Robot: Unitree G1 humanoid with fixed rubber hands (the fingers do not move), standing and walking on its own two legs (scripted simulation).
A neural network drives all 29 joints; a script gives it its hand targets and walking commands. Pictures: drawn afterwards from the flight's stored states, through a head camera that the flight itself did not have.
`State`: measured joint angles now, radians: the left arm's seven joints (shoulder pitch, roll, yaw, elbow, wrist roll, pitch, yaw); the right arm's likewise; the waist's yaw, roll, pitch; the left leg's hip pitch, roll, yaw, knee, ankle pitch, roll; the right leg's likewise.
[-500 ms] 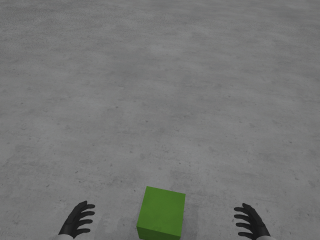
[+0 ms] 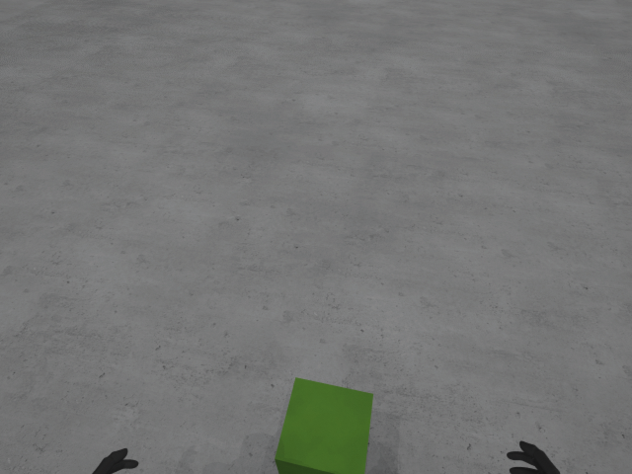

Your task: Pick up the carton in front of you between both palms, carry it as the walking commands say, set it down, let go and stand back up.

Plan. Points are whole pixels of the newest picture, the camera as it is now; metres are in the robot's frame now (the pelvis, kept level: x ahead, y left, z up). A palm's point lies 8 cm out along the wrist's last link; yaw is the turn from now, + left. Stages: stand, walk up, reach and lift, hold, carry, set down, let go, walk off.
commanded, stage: stand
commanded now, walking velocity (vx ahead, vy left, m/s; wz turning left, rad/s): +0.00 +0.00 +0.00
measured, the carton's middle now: (325, 439) +0.36 -0.01 -0.65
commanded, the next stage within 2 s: none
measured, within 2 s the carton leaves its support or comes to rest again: neither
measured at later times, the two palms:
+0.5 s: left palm out of the picture +0.08 +0.30 -0.09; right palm out of the picture +0.10 -0.30 -0.10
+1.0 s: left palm out of the picture +0.06 +0.31 -0.10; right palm out of the picture +0.08 -0.31 -0.10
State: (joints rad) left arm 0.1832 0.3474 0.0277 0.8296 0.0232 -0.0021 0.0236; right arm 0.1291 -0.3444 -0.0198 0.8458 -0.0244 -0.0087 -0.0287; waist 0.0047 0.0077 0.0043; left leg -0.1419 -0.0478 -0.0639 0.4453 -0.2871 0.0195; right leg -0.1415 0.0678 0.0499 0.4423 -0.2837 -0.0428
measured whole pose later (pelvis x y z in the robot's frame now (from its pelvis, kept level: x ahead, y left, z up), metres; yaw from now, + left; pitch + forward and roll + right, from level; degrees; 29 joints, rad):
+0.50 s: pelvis -0.01 +0.00 +0.01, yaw +0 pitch -2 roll +0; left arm 0.14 0.37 0.01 0.98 0.02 -0.01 0.02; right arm 0.11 -0.37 0.00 1.00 -0.02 -0.02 -0.03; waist 0.00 0.00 0.01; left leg -0.10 -0.05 -0.07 0.35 -0.23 0.02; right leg -0.09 0.06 0.04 0.35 -0.23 -0.05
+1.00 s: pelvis -0.02 +0.00 +0.01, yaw +0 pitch -2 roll +0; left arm 0.14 0.39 0.00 1.04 0.01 -0.02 0.01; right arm 0.10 -0.39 0.01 1.05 -0.01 -0.02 -0.02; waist 0.01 0.00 0.02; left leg -0.09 -0.04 -0.07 0.33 -0.20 0.02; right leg -0.09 0.06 0.04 0.33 -0.20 -0.04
